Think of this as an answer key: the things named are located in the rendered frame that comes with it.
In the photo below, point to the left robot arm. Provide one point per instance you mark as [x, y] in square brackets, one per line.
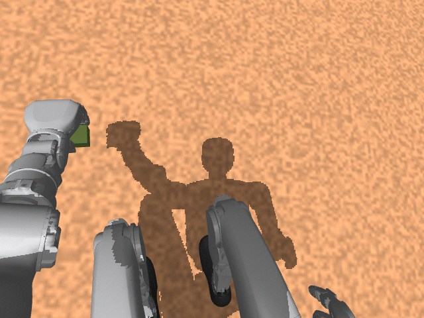
[29, 231]

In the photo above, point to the right robot hand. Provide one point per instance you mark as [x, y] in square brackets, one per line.
[337, 309]

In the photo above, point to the left robot foot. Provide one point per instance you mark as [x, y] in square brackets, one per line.
[153, 287]

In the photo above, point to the left robot hand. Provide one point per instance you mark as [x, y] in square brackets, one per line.
[63, 115]

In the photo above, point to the right robot foot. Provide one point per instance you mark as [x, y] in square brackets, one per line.
[218, 298]

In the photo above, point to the small box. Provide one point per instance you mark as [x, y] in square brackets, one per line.
[81, 138]

